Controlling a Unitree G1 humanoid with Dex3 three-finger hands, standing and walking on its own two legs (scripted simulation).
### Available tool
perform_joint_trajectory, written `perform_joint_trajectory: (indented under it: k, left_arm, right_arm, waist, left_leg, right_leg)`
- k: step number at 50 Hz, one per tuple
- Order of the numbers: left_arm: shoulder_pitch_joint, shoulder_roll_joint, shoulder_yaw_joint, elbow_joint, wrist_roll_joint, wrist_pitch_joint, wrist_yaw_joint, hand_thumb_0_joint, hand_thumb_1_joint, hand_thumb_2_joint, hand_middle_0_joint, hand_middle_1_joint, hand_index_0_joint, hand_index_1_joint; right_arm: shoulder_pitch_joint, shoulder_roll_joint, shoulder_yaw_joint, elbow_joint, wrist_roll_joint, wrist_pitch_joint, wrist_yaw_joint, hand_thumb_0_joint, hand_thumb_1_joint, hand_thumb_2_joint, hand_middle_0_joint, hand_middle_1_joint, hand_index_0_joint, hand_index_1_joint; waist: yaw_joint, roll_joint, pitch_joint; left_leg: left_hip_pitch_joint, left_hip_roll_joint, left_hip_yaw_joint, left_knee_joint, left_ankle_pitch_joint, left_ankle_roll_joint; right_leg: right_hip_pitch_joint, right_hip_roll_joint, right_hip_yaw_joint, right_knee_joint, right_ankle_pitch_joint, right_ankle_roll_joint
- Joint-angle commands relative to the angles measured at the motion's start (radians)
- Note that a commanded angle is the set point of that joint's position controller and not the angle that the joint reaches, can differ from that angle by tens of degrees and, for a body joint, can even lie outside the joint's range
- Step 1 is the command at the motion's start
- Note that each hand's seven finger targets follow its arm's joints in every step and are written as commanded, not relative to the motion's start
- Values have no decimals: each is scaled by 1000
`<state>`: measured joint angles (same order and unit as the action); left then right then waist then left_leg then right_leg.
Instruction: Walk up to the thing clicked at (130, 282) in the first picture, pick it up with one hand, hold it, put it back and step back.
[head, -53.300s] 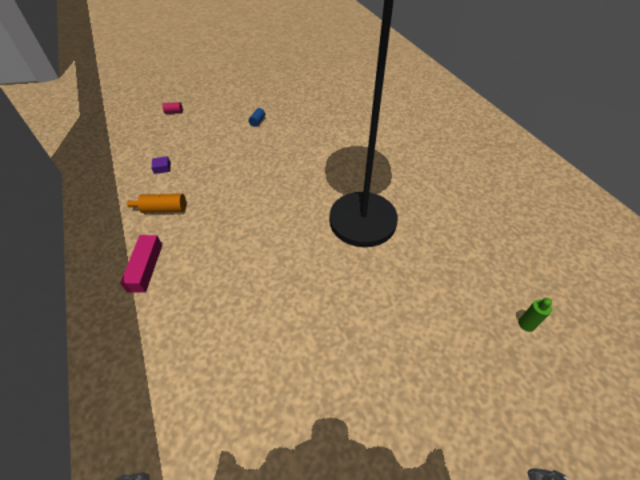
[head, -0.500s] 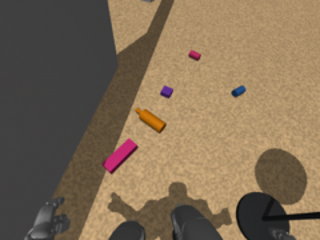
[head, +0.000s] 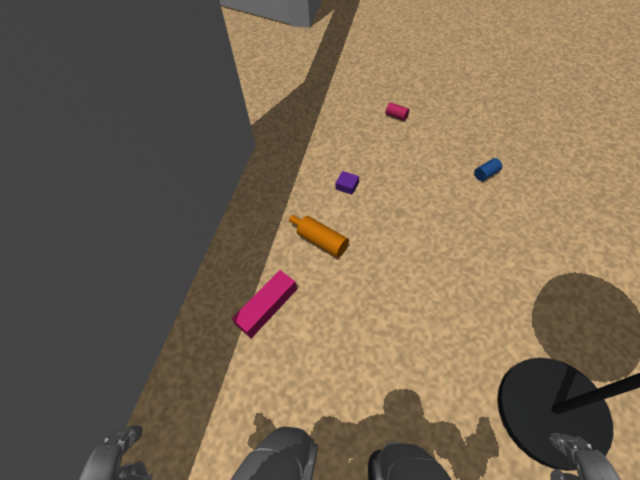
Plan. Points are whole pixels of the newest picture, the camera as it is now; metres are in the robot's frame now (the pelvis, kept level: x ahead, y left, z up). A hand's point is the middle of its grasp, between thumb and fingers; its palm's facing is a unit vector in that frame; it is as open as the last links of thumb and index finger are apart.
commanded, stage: step back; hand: left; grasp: from above
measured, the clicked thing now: (265, 303) +0.62 +0.25 -0.73
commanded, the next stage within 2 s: none
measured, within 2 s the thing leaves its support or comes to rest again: neither
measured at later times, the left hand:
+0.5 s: hand out of the picture -0.08 +0.29 -0.16, palm faces -0.01 -0.93 -0.37, open 7.4 cm
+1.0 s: hand out of the picture -0.19 +0.25 -0.15, palm faces +0.05 -0.92 -0.38, open 7.4 cm
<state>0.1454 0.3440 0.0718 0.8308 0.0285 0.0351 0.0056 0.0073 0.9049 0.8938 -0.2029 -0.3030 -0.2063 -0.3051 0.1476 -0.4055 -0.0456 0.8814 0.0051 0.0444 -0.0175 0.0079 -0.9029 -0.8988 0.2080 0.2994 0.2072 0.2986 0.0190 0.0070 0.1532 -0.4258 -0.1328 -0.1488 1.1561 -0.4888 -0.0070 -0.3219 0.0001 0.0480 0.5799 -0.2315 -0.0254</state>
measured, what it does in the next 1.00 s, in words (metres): walks backwards: left foot, then right foot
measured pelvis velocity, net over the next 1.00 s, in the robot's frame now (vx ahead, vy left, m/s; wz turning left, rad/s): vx -0.33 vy -0.02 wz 0.05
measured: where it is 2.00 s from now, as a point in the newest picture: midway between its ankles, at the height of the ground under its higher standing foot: outside the picture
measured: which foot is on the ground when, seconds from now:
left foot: up 0.00-0.12, down 0.14-0.62, up 0.64-0.92, down 0.94-1.00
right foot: down 0.00-0.18, up 0.20-0.56, down 0.58-0.96, up 0.98-1.00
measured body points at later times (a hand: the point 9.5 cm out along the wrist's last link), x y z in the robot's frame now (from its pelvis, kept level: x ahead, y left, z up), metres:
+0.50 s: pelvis -0.16 +0.01 -0.01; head -0.10 +0.03 +0.44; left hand -0.08 +0.33 -0.14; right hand -0.02 -0.30 -0.10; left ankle -0.08 +0.13 -0.73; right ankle -0.20 -0.14 -0.68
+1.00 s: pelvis -0.33 -0.02 -0.02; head -0.27 +0.00 +0.43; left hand -0.20 +0.30 -0.13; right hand -0.27 -0.33 -0.13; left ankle -0.34 +0.10 -0.73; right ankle -0.22 -0.13 -0.72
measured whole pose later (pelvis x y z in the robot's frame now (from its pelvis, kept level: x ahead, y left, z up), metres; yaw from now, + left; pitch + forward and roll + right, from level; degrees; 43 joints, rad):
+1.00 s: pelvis -0.33 -0.02 -0.02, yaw +3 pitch -3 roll +2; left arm 0.08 0.40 0.08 0.75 0.02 0.07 0.01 0.01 0.91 0.89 -0.20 -0.30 -0.20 -0.30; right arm 0.24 -0.35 -0.04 0.89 -0.04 0.03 -0.01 0.01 -0.90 -0.90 0.21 0.30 0.21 0.30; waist 0.00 -0.08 0.21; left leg -0.24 -0.07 0.00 0.66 -0.36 0.02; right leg -0.48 -0.04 0.03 0.79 -0.34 -0.01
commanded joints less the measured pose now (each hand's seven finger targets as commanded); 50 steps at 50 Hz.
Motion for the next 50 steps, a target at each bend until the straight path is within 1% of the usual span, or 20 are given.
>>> perform_joint_trajectory:
  k: [1,4,7,9,10,11,14,22,28,29,30,31,32,36,40,44,46,47,49,50]
  left_arm:
    - [2,235,69,-112,12,-22,28,0,900,900,-200,-300,-200,-300]
    - [18,250,67,-118,6,-5,25,0,900,900,-200,-300,-200,-300]
    - [-6,255,55,-137,-12,16,14,0,900,900,-200,-300,-200,-300]
    - [-17,202,47,-151,-19,13,16,0,900,900,-200,-300,-200,-300]
    - [-89,239,70,-152,-3,12,31,0,900,900,-200,-300,-200,-300]
    - [-85,254,70,-139,0,12,30,0,900,900,-200,-300,-200,-300]
    - [60,224,71,-81,-25,17,15,0,900,900,-200,-300,-200,-300]
    - [33,209,65,-99,-6,2,11,0,900,900,-200,-300,-200,-300]
    - [214,205,74,1,1,-7,-3,0,900,900,-200,-300,-200,-300]
    - [203,244,83,-3,13,-13,-3,0,900,900,-200,-300,-200,-300]
    - [196,328,107,-21,26,-14,-6,0,900,900,-200,-300,-200,-300]
    - [99,426,123,-74,20,-8,-6,0,900,900,-200,-300,-200,-300]
    - [4,425,119,-107,18,-12,3,0,900,900,-200,-300,-200,-300]
    - [-110,263,90,-127,18,-14,10,0,900,900,-200,-300,-200,-300]
    - [20,246,84,-125,26,-10,22,0,900,900,-200,-300,-200,-300]
    - [38,250,75,-130,12,6,27,0,900,900,-200,-300,-200,-300]
    - [14,254,65,-145,-3,22,21,0,900,900,-200,-300,-200,-300]
    - [17,223,55,-155,-6,27,16,0,900,900,-200,-300,-200,-300]
    - [-82,230,68,-179,-14,27,24,0,900,900,-200,-300,-200,-300]
    - [-97,258,74,-172,-5,28,27,0,900,900,-200,-300,-200,-300]
  right_arm:
    - [45,-154,-32,-68,3,-26,-15,0,-900,-900,200,300,200,300]
    - [58,-150,-39,-72,-12,-35,-13,0,-900,-900,200,300,200,300]
    - [134,-167,-61,-44,-34,-44,-9,0,-900,-900,200,300,200,300]
    - [53,-335,-97,-76,-55,-43,0,0,-900,-900,200,300,200,300]
    - [43,-373,-104,-87,-50,-42,2,0,-900,-900,200,300,200,300]
    - [-12,-340,-98,-91,-51,-49,-5,0,-900,-900,200,300,200,300]
    - [-100,-215,-60,-112,-47,-53,-12,0,-900,-900,200,300,200,300]
    - [60,-223,-82,-117,-30,-48,-21,0,-900,-900,200,300,200,300]
    - [-64,-250,-83,-157,-24,-14,-12,0,-900,-900,200,300,200,300]
    - [-51,-221,-72,-159,-15,-10,-10,0,-900,-900,200,300,200,300]
    - [-45,-165,-60,-176,-7,-8,-11,0,-900,-900,200,300,200,300]
    - [-71,-170,-69,-183,-8,-7,-31,0,-900,-900,200,300,200,300]
    - [-62,-220,-89,-162,-13,-5,-33,0,-900,-900,200,300,200,300]
    - [79,-168,-61,-84,-7,-17,-19,0,-900,-900,200,300,200,300]
    - [62,-155,-44,-101,-14,-34,-22,0,-900,-900,200,300,200,300]
    - [100,-144,-48,-91,-29,-49,-19,0,-900,-900,200,300,200,300]
    - [180,-148,-58,-59,-35,-51,-17,0,-900,-900,200,300,200,300]
    - [175,-190,-73,-62,-43,-51,-17,0,-900,-900,200,300,200,300]
    - [100,-381,-104,-96,-48,-42,-10,0,-900,-900,200,300,200,300]
    - [31,-377,-108,-110,-51,-53,-21,0,-900,-900,200,300,200,300]
  waist:
    - [20,-159,-207]
    - [20,-218,-248]
    - [-25,-156,-246]
    - [-25,218,-193]
    - [-90,242,-151]
    - [-59,202,-113]
    - [40,107,-101]
    - [-70,157,-202]
    - [15,191,-253]
    - [8,108,-237]
    - [15,-152,-179]
    - [49,-296,-125]
    - [25,-299,-39]
    - [-54,-167,-61]
    - [25,-197,-141]
    - [32,-224,-233]
    - [-7,-174,-252]
    - [-4,-80,-258]
    - [-58,229,-190]
    - [-45,224,-140]
  left_leg:
    - [-69,51,42,-221,-34,-29]
    - [26,109,97,-505,4,-7]
    - [250,128,91,-777,337,28]
    - [295,475,-360,-847,462,196]
    - [84,570,-445,-875,457,326]
    - [45,557,-403,-870,454,330]
    - [162,342,-65,-780,585,181]
    - [443,404,-87,-676,694,276]
    - [163,333,-18,-585,453,162]
    - [44,271,-4,-547,302,111]
    - [-173,107,43,-345,33,37]
    - [-101,31,34,-93,-134,1]
    - [-20,86,-19,51,-106,-1]
    - [-51,0,-9,79,64,5]
    - [-125,48,46,-173,-21,-22]
    - [15,108,129,-536,30,-1]
    - [175,94,168,-784,295,22]
    - [249,190,11,-784,337,55]
    - [112,548,-416,-840,492,307]
    - [7,607,-478,-858,504,353]
  right_leg:
    - [304,-206,188,-114,390,-190]
    - [323,-214,187,-56,407,-171]
    - [121,-151,138,45,254,-83]
    - [-206,110,10,315,-324,4]
    - [-121,95,132,522,-438,23]
    - [-114,75,164,633,-386,15]
    - [-196,131,179,704,-229,3]
    - [-193,60,93,401,-297,75]
    - [186,19,-44,-149,-22,3]
    - [235,-9,37,-153,-13,-21]
    - [222,-205,356,-213,-83,-91]
    - [-80,-402,523,-317,-173,-254]
    - [-275,-444,583,-387,-264,-286]
    - [-105,-166,137,-221,-35,-124]
    - [212,-209,166,-148,137,-165]
    - [309,-235,149,-14,393,-163]
    - [205,-196,112,72,327,-109]
    - [66,-152,93,123,172,-64]
    - [-137,61,41,482,-413,18]
    - [-103,25,152,637,-412,16]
